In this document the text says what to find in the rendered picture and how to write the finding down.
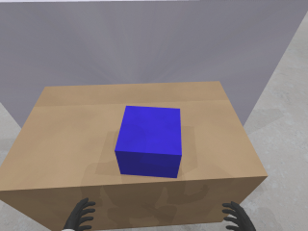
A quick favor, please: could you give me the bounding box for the carton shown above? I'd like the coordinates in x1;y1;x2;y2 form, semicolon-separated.
115;106;182;178

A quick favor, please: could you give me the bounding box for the pedestal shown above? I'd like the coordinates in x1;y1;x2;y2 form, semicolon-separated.
0;81;268;231

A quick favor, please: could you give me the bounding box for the left robot hand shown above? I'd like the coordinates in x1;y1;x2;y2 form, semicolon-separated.
63;198;96;231

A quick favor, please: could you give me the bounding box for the right robot hand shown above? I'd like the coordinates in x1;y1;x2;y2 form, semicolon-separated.
222;201;256;231

